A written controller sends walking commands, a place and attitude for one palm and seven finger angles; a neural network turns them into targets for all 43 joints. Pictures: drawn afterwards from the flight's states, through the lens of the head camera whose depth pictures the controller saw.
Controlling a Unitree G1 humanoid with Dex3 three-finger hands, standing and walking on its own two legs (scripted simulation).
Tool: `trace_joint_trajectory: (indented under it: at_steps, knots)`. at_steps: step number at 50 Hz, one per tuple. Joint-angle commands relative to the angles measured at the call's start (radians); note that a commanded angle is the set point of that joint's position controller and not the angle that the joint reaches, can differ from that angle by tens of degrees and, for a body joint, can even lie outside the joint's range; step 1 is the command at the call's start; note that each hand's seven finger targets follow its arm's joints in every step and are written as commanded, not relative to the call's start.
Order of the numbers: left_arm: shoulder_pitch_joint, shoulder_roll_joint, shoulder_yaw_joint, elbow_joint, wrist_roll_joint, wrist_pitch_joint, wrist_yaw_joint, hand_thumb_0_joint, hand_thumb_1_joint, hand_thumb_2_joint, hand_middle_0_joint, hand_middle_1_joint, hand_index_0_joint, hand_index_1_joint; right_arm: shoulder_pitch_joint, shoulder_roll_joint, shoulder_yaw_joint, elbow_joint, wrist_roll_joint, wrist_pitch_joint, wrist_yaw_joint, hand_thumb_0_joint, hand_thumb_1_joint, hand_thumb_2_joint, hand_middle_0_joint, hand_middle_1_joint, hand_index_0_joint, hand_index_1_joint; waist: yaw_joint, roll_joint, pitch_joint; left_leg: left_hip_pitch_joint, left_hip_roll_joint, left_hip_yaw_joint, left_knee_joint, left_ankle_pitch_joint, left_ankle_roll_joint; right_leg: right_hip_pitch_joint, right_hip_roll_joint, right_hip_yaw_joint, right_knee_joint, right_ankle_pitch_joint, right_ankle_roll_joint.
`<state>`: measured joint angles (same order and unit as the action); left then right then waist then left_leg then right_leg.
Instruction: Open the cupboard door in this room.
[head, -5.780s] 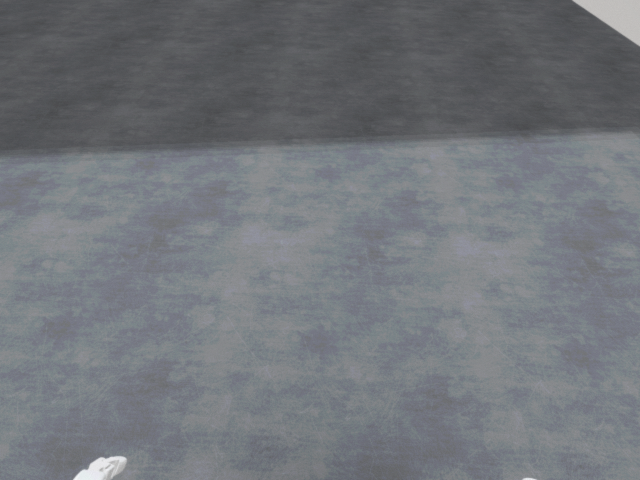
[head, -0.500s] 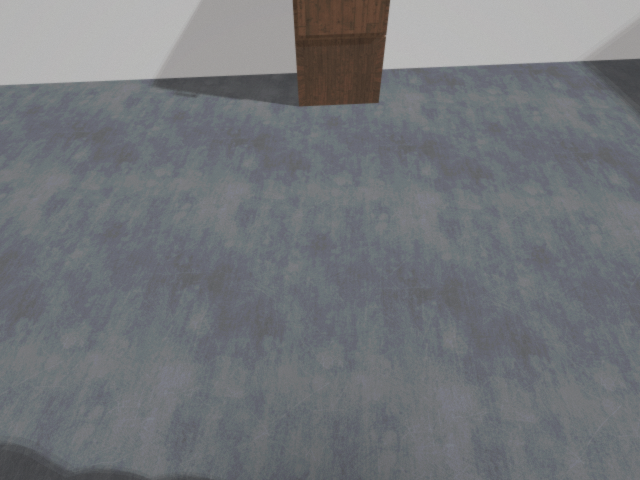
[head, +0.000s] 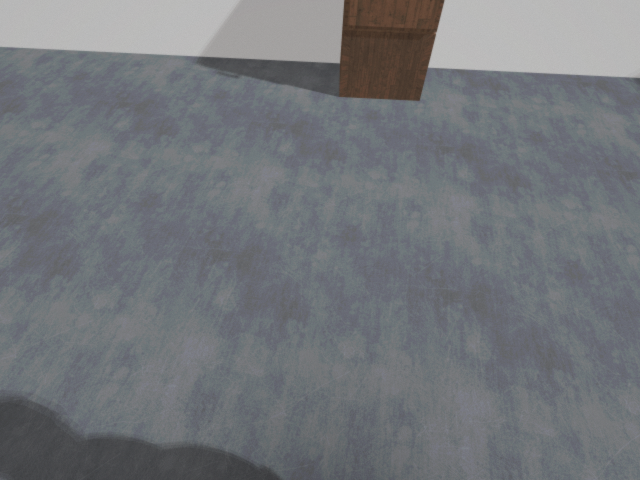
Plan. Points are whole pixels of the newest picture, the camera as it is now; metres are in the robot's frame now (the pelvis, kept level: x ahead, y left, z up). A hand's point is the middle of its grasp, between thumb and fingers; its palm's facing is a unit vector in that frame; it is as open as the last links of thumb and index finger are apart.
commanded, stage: turn or walk to find it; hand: left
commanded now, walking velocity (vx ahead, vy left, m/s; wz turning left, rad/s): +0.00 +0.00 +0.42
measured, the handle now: out of the picture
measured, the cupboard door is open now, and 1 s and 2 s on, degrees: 0 0 0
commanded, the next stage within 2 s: stand and wait in 0.14 s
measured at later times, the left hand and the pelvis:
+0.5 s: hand out of the picture +0.05 +0.20 -0.16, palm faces +0.13 -0.96 -0.24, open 7.4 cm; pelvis +0.01 +0.00 +0.01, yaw +7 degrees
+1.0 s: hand out of the picture -0.04 +0.23 -0.17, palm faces +0.34 -0.91 -0.24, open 7.4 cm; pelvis -0.01 +0.02 +0.01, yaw +18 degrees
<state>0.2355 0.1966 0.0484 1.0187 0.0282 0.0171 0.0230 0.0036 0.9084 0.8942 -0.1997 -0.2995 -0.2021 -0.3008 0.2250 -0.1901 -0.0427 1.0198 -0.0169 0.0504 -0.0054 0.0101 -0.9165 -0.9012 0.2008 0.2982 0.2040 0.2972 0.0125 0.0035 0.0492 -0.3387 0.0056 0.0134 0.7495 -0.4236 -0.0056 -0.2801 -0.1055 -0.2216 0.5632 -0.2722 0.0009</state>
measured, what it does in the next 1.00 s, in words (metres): steps on the spot, turning left: right foot, then left foot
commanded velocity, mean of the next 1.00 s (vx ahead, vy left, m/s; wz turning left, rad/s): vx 0.00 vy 0.00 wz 0.29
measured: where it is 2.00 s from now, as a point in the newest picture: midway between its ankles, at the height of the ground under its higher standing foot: outside the picture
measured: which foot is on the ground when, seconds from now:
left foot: down 0.00-0.52, up 0.54-0.84, down 0.86-1.00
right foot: down 0.00-0.08, up 0.10-0.46, down 0.48-0.86, up 0.88-1.00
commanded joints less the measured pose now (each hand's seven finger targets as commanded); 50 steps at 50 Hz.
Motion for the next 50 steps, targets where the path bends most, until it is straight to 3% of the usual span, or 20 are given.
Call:
trace_joint_trajectory:
  at_steps: [1, 2, 3, 4, 5, 6, 11, 17, 22, 24, 26, 28, 31, 37, 41, 42, 43, 44, 47, 50]
  knots:
    - [-0.030, 0.189, 0.048, -0.080, 0.007, -0.007, 0.015, 0.000, 0.900, 0.900, -0.200, -0.300, -0.200, -0.300, 0.012, -0.070, -0.026, -0.092, 0.005, -0.020, 0.011, 0.000, -0.900, -0.900, 0.200, 0.300, 0.200, 0.300, -0.015, -0.137, -0.059, -0.018, 0.059, 0.049, -0.044, -0.012, -0.017, 0.065, -0.292, 0.148, -0.137, 0.228, -0.115]
    - [-0.031, 0.188, 0.046, -0.085, -0.001, -0.002, 0.011, 0.000, 0.900, 0.900, -0.200, -0.300, -0.200, -0.300, 0.046, -0.073, -0.024, -0.081, 0.001, -0.024, 0.012, 0.000, -0.900, -0.900, 0.200, 0.300, 0.200, 0.300, -0.029, -0.110, -0.071, 0.076, 0.048, 0.062, -0.161, 0.111, -0.017, 0.017, -0.257, 0.100, -0.065, 0.188, -0.075]
    - [-0.021, 0.163, 0.042, -0.094, -0.011, 0.007, 0.006, 0.000, 0.900, 0.900, -0.200, -0.300, -0.200, -0.300, 0.073, -0.111, -0.030, -0.080, -0.004, -0.032, 0.012, 0.000, -0.900, -0.900, 0.200, 0.300, 0.200, 0.300, -0.043, 0.026, -0.077, 0.151, 0.090, -0.044, -0.308, 0.205, 0.011, -0.073, -0.184, 0.057, 0.068, 0.081, -0.015]
    - [-0.026, 0.106, 0.033, -0.130, -0.019, 0.016, -0.001, 0.000, 0.900, 0.900, -0.200, -0.300, -0.200, -0.300, 0.089, -0.212, -0.052, -0.095, -0.014, -0.038, 0.008, 0.000, -0.900, -0.900, 0.200, 0.300, 0.200, 0.300, -0.053, 0.300, -0.035, 0.164, 0.296, -0.373, -0.461, 0.304, 0.103, -0.257, -0.036, 0.013, 0.276, -0.198, 0.067]
    - [-0.085, 0.109, 0.027, -0.161, -0.009, 0.021, 0.001, 0.000, 0.900, 0.900, -0.200, -0.300, -0.200, -0.300, 0.111, -0.259, -0.064, -0.092, -0.016, -0.036, 0.003, 0.000, -0.900, -0.900, 0.200, 0.300, 0.200, 0.300, -0.080, 0.286, -0.038, 0.089, 0.381, -0.472, -0.537, 0.229, 0.184, -0.245, 0.000, 0.113, 0.449, -0.330, 0.053]
    - [-0.116, 0.109, 0.031, -0.164, -0.005, 0.027, 0.004, 0.000, 0.900, 0.900, -0.200, -0.300, -0.200, -0.300, 0.100, -0.251, -0.064, -0.090, -0.014, -0.041, -0.004, 0.000, -0.900, -0.900, 0.200, 0.300, 0.200, 0.300, -0.067, 0.251, -0.037, 0.074, 0.357, -0.486, -0.539, 0.184, 0.187, -0.284, -0.006, 0.184, 0.533, -0.296, 0.045]
    - [-0.038, 0.096, 0.020, -0.094, -0.008, 0.012, -0.006, 0.000, 0.900, 0.900, -0.200, -0.300, -0.200, -0.300, 0.027, -0.164, -0.028, -0.091, -0.005, -0.063, -0.023, 0.000, -0.900, -0.900, 0.200, 0.300, 0.200, 0.300, -0.016, 0.093, -0.082, 0.194, 0.236, -0.254, -0.471, 0.462, 0.158, -0.251, 0.006, 0.212, 0.524, -0.122, 0.060]
    - [-0.067, 0.060, -0.005, -0.088, -0.015, 0.010, 0.000, 0.000, 0.900, 0.900, -0.200, -0.300, -0.200, -0.300, 0.070, -0.148, -0.025, -0.043, -0.006, -0.060, -0.027, 0.000, -0.900, -0.900, 0.200, 0.300, 0.200, 0.300, -0.042, 0.117, -0.088, 0.258, 0.236, -0.223, -0.440, 0.613, 0.178, -0.127, 0.033, 0.199, 0.250, -0.179, 0.062]
    - [0.055, 0.060, -0.017, -0.020, -0.016, -0.010, 0.009, 0.000, 0.900, 0.900, -0.200, -0.300, -0.200, -0.300, 0.032, -0.132, -0.022, -0.013, 0.003, -0.057, -0.020, 0.000, -0.900, -0.900, 0.200, 0.300, 0.200, 0.300, 0.009, 0.101, -0.087, 0.159, 0.172, -0.176, -0.372, 0.494, 0.110, 0.112, 0.046, 0.171, -0.150, 0.052, 0.050]
    - [0.049, 0.138, -0.008, -0.013, -0.011, -0.029, 0.019, 0.000, 0.900, 0.900, -0.200, -0.300, -0.200, -0.300, 0.045, -0.073, -0.011, -0.018, 0.017, -0.057, -0.011, 0.000, -0.900, -0.900, 0.200, 0.300, 0.200, 0.300, -0.012, -0.077, -0.066, 0.017, 0.068, -0.089, -0.274, 0.296, 0.020, 0.207, -0.122, 0.341, -0.229, 0.192, -0.006]
    - [0.034, 0.201, 0.015, -0.031, -0.011, -0.032, 0.017, 0.000, 0.900, 0.900, -0.200, -0.300, -0.200, -0.300, 0.004, -0.069, -0.010, -0.045, 0.005, -0.030, -0.008, 0.000, -0.900, -0.900, 0.200, 0.300, 0.200, 0.300, 0.002, -0.307, -0.011, -0.029, -0.008, -0.023, -0.146, 0.008, -0.016, 0.092, -0.254, 0.460, -0.299, 0.164, -0.121]
    - [0.033, 0.162, 0.009, -0.034, -0.007, -0.028, 0.015, 0.000, 0.900, 0.900, -0.200, -0.300, -0.200, -0.300, -0.031, -0.088, -0.026, -0.041, 0.002, -0.018, -0.005, 0.000, -0.900, -0.900, 0.200, 0.300, 0.200, 0.300, 0.008, -0.198, 0.041, -0.073, 0.001, -0.042, 0.075, -0.062, -0.011, 0.055, -0.253, 0.435, -0.301, 0.246, -0.168]
    - [0.016, 0.144, 0.016, -0.046, -0.006, -0.030, 0.019, 0.000, 0.900, 0.900, -0.200, -0.300, -0.200, -0.300, -0.005, -0.077, -0.031, -0.027, 0.007, -0.011, 0.000, 0.000, -0.900, -0.900, 0.200, 0.300, 0.200, 0.300, -0.010, -0.131, 0.002, -0.108, 0.015, -0.022, 0.228, -0.043, -0.027, 0.124, -0.223, 0.299, -0.231, 0.478, -0.154]
    - [0.061, 0.190, 0.038, -0.041, 0.006, -0.024, 0.017, 0.000, 0.900, 0.900, -0.200, -0.300, -0.200, -0.300, -0.073, -0.064, -0.024, -0.065, 0.012, -0.017, 0.006, 0.000, -0.900, -0.900, 0.200, 0.300, 0.200, 0.300, 0.025, -0.182, -0.043, -0.056, 0.017, 0.035, 0.017, -0.049, -0.040, 0.191, -0.232, 0.241, -0.153, 0.565, -0.149]
    - [0.023, 0.192, 0.043, -0.051, -0.010, -0.010, 0.012, 0.000, 0.900, 0.900, -0.200, -0.300, -0.200, -0.300, 0.007, -0.102, -0.027, -0.050, 0.007, -0.029, 0.008, 0.000, -0.900, -0.900, 0.200, 0.300, 0.200, 0.300, -0.029, -0.117, -0.090, 0.188, 0.027, 0.055, -0.317, 0.249, -0.025, 0.074, -0.184, 0.149, -0.007, 0.370, -0.045]
    - [0.050, 0.151, 0.040, -0.072, -0.016, 0.000, 0.008, 0.000, 0.900, 0.900, -0.200, -0.300, -0.200, -0.300, 0.023, -0.176, -0.041, -0.059, -0.002, -0.040, 0.007, 0.000, -0.900, -0.900, 0.200, 0.300, 0.200, 0.300, -0.033, 0.092, -0.118, 0.298, 0.179, -0.140, -0.383, 0.421, 0.035, -0.079, -0.097, 0.088, 0.144, 0.140, 0.018]
    - [0.033, 0.099, 0.023, -0.107, -0.018, 0.004, 0.003, 0.000, 0.900, 0.900, -0.200, -0.300, -0.200, -0.300, 0.061, -0.256, -0.058, -0.064, -0.005, -0.039, 0.006, 0.000, -0.900, -0.900, 0.200, 0.300, 0.200, 0.300, -0.050, 0.301, -0.106, 0.317, 0.373, -0.364, -0.421, 0.678, 0.155, -0.226, -0.001, 0.071, 0.326, -0.315, 0.067]
    - [-0.039, 0.107, 0.019, -0.118, -0.011, 0.015, 0.010, 0.000, 0.900, 0.900, -0.200, -0.300, -0.200, -0.300, 0.090, -0.256, -0.062, -0.045, -0.006, -0.039, -0.007, 0.000, -0.900, -0.900, 0.200, 0.300, 0.200, 0.300, -0.085, 0.259, -0.111, 0.248, 0.381, -0.380, -0.441, 0.629, 0.203, -0.208, 0.002, 0.160, 0.457, -0.356, 0.058]
    - [-0.050, 0.111, 0.026, -0.100, -0.011, 0.013, -0.004, 0.000, 0.900, 0.900, -0.200, -0.300, -0.200, -0.300, -0.023, -0.200, -0.042, -0.078, -0.007, -0.043, -0.016, 0.000, -0.900, -0.900, 0.200, 0.300, 0.200, 0.300, -0.031, 0.163, -0.054, 0.179, 0.277, -0.272, -0.431, 0.524, 0.180, -0.235, -0.008, 0.207, 0.529, -0.207, 0.057]
    - [-0.038, 0.103, 0.022, -0.102, -0.013, 0.011, -0.009, 0.000, 0.900, 0.900, -0.200, -0.300, -0.200, -0.300, -0.023, -0.204, -0.042, -0.089, -0.005, -0.047, -0.016, 0.000, -0.900, -0.900, 0.200, 0.300, 0.200, 0.300, -0.030, 0.137, -0.079, 0.226, 0.231, -0.230, -0.413, 0.612, 0.171, -0.215, 0.015, 0.194, 0.449, -0.179, 0.068]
